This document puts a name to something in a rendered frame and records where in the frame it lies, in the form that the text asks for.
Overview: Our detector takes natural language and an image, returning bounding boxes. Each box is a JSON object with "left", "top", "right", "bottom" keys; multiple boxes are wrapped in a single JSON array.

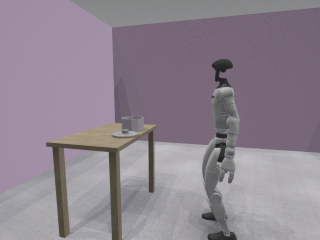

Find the lid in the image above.
[{"left": 111, "top": 131, "right": 139, "bottom": 138}]

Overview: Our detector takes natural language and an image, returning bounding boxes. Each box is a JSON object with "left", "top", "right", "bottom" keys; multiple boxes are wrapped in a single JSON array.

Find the robot left forearm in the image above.
[{"left": 224, "top": 118, "right": 239, "bottom": 158}]

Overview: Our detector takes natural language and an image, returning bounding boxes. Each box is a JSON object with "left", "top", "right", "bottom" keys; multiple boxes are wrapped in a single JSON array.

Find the pot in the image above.
[{"left": 121, "top": 116, "right": 144, "bottom": 132}]

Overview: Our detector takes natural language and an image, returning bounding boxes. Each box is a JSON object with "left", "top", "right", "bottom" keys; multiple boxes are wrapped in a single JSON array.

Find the robot left upper arm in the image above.
[{"left": 219, "top": 87, "right": 240, "bottom": 126}]

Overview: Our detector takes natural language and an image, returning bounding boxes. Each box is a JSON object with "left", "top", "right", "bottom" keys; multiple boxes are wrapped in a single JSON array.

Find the robot left hand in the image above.
[{"left": 219, "top": 157, "right": 236, "bottom": 184}]

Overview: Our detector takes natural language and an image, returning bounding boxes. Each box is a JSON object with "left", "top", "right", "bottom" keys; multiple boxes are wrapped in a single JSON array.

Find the table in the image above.
[{"left": 46, "top": 123, "right": 158, "bottom": 240}]

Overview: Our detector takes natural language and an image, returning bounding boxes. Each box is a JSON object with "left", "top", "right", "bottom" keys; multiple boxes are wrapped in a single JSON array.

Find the robot right thigh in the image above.
[{"left": 202, "top": 139, "right": 214, "bottom": 181}]

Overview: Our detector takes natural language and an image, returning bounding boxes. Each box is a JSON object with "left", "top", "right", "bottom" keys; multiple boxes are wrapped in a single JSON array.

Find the left robot shin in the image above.
[{"left": 206, "top": 192, "right": 230, "bottom": 237}]

